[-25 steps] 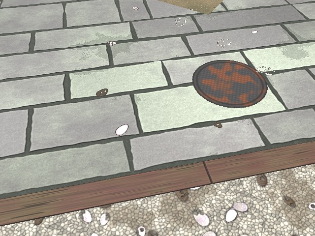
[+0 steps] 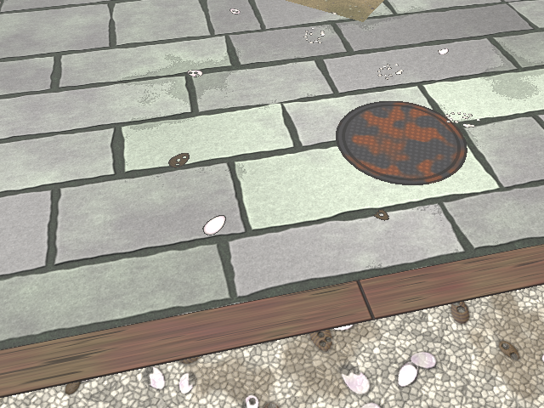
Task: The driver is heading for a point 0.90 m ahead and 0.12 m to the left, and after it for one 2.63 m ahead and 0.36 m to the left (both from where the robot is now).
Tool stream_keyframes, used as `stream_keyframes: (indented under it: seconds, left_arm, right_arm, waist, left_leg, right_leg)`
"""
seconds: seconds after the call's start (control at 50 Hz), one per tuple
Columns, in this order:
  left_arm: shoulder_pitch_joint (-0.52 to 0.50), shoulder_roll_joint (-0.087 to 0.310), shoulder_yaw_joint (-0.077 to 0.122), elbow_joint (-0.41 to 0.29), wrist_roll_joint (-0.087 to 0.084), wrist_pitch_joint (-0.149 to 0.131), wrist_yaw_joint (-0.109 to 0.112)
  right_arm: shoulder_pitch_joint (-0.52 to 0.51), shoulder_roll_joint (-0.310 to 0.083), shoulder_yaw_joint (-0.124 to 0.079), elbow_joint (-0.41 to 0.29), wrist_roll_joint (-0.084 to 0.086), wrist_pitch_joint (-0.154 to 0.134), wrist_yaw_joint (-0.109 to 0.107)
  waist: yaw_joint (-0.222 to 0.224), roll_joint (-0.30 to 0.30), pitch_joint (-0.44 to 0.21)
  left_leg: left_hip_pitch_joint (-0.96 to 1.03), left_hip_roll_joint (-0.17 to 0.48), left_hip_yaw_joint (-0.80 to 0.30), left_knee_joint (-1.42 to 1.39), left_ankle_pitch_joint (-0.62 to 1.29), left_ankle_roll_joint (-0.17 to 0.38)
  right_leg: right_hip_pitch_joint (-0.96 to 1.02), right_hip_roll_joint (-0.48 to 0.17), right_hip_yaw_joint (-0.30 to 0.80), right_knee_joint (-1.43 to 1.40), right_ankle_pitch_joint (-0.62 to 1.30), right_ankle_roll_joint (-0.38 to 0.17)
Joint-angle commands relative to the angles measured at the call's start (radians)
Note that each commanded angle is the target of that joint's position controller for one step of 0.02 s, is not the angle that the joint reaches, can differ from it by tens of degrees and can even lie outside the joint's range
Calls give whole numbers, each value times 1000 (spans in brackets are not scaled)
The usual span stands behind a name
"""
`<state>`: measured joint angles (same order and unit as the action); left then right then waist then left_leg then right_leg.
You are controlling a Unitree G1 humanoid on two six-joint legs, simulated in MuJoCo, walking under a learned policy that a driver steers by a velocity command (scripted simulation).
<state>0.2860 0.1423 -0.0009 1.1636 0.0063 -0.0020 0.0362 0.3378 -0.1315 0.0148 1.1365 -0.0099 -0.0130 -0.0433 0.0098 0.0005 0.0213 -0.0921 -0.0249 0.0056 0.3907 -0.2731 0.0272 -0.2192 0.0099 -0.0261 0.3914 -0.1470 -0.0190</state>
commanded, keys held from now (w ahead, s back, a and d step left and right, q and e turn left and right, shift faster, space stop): no key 0.14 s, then w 0.46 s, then w+q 0.30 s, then q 0.10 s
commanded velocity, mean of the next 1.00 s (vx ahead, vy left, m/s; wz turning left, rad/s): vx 0.30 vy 0.00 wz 0.12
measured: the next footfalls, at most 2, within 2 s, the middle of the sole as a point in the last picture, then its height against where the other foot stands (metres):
left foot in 0.92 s outside the picture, level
right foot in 1.56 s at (325, 387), level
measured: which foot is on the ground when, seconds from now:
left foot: down 0.00-0.44, up 0.46-0.90, down 0.92-1.00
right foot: down 0.00-0.90, up 0.92-1.00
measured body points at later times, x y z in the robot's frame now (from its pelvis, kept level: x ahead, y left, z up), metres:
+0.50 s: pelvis +0.09 -0.04 -0.01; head +0.10 -0.06 +0.44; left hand +0.10 +0.21 -0.15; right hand +0.01 -0.26 -0.17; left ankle -0.03 +0.09 -0.71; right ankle +0.09 -0.11 -0.74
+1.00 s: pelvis +0.35 -0.01 -0.03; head +0.39 -0.01 +0.42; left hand +0.28 +0.21 -0.18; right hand +0.50 -0.24 -0.17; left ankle +0.42 +0.02 -0.74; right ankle +0.17 -0.14 -0.63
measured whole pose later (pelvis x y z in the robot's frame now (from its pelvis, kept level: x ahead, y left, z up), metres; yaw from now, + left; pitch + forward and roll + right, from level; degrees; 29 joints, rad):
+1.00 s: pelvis +0.35 -0.01 -0.03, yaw +10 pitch -1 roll +1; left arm 0.38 0.16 0.03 1.04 0.01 -0.08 0.03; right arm 0.13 -0.21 -0.07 0.94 -0.02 -0.04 0.01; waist -0.01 0.00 0.09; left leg -0.41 -0.13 0.13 0.61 -0.20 0.18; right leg -0.20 0.00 -0.06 1.25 -0.44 -0.04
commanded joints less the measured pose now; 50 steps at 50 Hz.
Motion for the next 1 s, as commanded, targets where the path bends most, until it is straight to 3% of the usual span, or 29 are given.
stream_keyframes:
  seconds: [0.02,0.14,0.16,0.22,0.26,0.28,0.32,0.38,0.42,0.44,0.46,0.48,0.5,0.52,0.54,0.6,0.64,0.7,0.76,0.8,0.84,0.88,0.9,0.92,0.94,0.96,0.98,1.0]
  left_arm:
    - [63,73,11,-2,0,-3,3]
    - [67,66,11,6,0,-2,5]
    - [73,60,9,9,1,-1,4]
    - [57,74,22,-11,8,6,-3]
    - [-2,46,19,-52,21,1,-16]
    - [-29,34,17,-76,33,-8,-22]
    - [-63,54,26,-116,31,-31,-32]
    - [-46,63,38,-142,14,-63,-46]
    - [128,49,48,-88,1,-73,-46]
    - [264,85,66,-47,4,-78,-38]
    - [402,199,95,-30,12,-81,-26]
    - [452,214,98,0,7,-64,-27]
    - [316,163,82,-43,14,-58,-26]
    - [221,145,76,-81,14,-63,-30]
    - [169,134,70,-101,14,-71,-29]
    - [205,88,47,-82,8,-94,-21]
    - [256,95,43,-62,8,-101,-16]
    - [283,86,32,-58,16,-104,-12]
    - [277,80,24,-62,16,-108,-5]
    - [288,101,25,-57,15,-112,2]
    - [274,130,32,-59,13,-118,10]
    - [237,167,45,-74,13,-110,22]
    - [214,183,52,-86,12,-103,21]
    - [173,197,58,-107,6,-100,12]
    - [174,111,47,-153,15,-101,0]
    - [226,104,54,-203,-19,-95,-10]
    - [130,142,56,-231,-4,-101,-9]
    - [78,151,59,-253,-3,-107,-8]
  right_arm:
    - [85,-70,-10,-3,0,-4,-3]
    - [95,-64,-9,1,0,-5,-4]
    - [107,-61,-9,5,-2,-5,-4]
    - [124,-115,-34,-4,-6,7,0]
    - [183,-144,-51,0,-3,11,1]
    - [192,-152,-58,2,-4,8,1]
    - [191,-155,-65,-2,-15,-6,5]
    - [157,-156,-72,-14,-15,-29,12]
    - [91,-153,-73,-34,-3,-38,15]
    - [65,-129,-65,-49,-5,-50,20]
    - [43,-49,-43,-97,0,-62,32]
    - [25,-110,-61,-122,-23,-61,39]
    - [-12,-120,-66,-127,-36,-58,47]
    - [-27,-89,-59,-127,-30,-63,57]
    - [-23,-74,-58,-123,-22,-68,64]
    - [-12,-88,-69,-120,-29,-48,73]
    - [-56,-83,-71,-136,-23,-32,74]
    - [-200,-70,-65,-192,-15,-24,75]
    - [-320,-48,-49,-244,-9,-24,77]
    - [-350,-54,-47,-264,-9,-24,77]
    - [-300,-83,-57,-259,-9,-26,70]
    - [-132,-126,-80,-215,-14,-32,62]
    - [-3,-153,-97,-172,-17,-35,58]
    - [102,-190,-117,-144,-33,-40,53]
    - [112,-268,-135,-152,-32,-40,48]
    - [84,-310,-145,-170,-14,-29,54]
    - [0,-289,-141,-190,8,-25,49]
    - [-50,-239,-127,-203,6,-28,45]
  waist:
    - [0,8,64]
    - [-1,7,65]
    - [-3,9,46]
    - [-17,75,101]
    - [-53,135,188]
    - [-59,157,223]
    - [-58,137,229]
    - [-25,111,195]
    - [65,79,148]
    - [123,-9,95]
    - [162,-281,28]
    - [142,-295,35]
    - [71,-118,114]
    - [41,-43,140]
    - [11,-18,137]
    - [-15,-45,94]
    - [-15,-60,91]
    - [5,-72,124]
    - [16,-80,149]
    - [16,-84,147]
    - [-19,-93,98]
    - [-99,-116,-4]
    - [-154,-117,-68]
    - [-219,-86,-101]
    - [-163,93,-163]
    - [-108,182,-287]
    - [-84,30,-177]
    - [-65,-16,-79]
  left_leg:
    - [-125,111,-99,-98,89,28]
    - [-118,111,-98,-96,103,28]
    - [-112,104,-98,-109,25,31]
    - [-153,108,-162,-144,-380,85]
    - [-129,217,-315,-241,-575,154]
    - [-123,283,-383,-271,-575,189]
    - [-75,324,-412,-280,-463,221]
    - [-44,285,-314,-213,-266,200]
    - [-212,208,-198,-91,-143,156]
    - [-335,143,-110,85,-36,122]
    - [-516,-1,58,439,-132,61]
    - [-619,-27,39,667,-279,64]
    - [-651,51,-15,773,-201,78]
    - [-635,82,-32,775,-97,81]
    - [-598,104,-33,746,-25,75]
    - [-571,105,9,690,52,44]
    - [-622,96,31,676,81,35]
    - [-655,70,51,568,148,34]
    - [-562,36,109,363,228,52]
    - [-491,15,147,278,242,78]
    - [-397,-30,175,250,216,119]
    - [-237,-78,182,253,132,166]
    - [-102,-90,163,202,126,193]
    - [55,-39,73,101,141,232]
    - [223,227,-268,118,368,299]
    - [400,391,-720,-10,500,479]
    - [287,368,-595,-55,526,436]
    - [155,340,-484,-67,624,397]
  right_leg:
    - [59,-97,106,-51,60,-19]
    - [62,-98,104,-47,72,-19]
    - [70,-88,99,-49,4,-19]
    - [-37,-6,32,65,-312,-39]
    - [-209,32,-32,215,-333,-38]
    - [-260,5,-48,289,-277,-40]
    - [-338,-37,-27,360,-273,-50]
    - [-259,-38,-41,246,-245,-58]
    - [77,26,-85,81,-143,-61]
    - [295,-18,11,19,-165,-73]
    - [438,-273,423,-183,-427,-144]
    - [398,-389,682,-265,-500,-217]
    - [296,-373,596,-249,-527,-209]
    - [215,-337,501,-260,-445,-195]
    - [174,-296,408,-276,-335,-176]
    - [202,-225,233,-269,-16,-151]
    - [241,-217,140,-251,183,-141]
    - [219,-199,36,-254,353,-120]
    - [173,-185,-52,-264,448,-101]
    - [202,-203,-88,-243,578,-95]
    - [267,-220,-127,-131,865,-81]
    - [300,-239,-151,113,1057,-74]
    - [272,-243,-151,298,1001,-75]
    - [140,-203,-169,568,782,-65]
    - [-98,-71,-167,933,-90,-42]
    - [-377,76,7,1193,-404,-14]
    - [-453,-8,81,1159,-289,-23]
    - [-445,-30,64,1109,-233,-20]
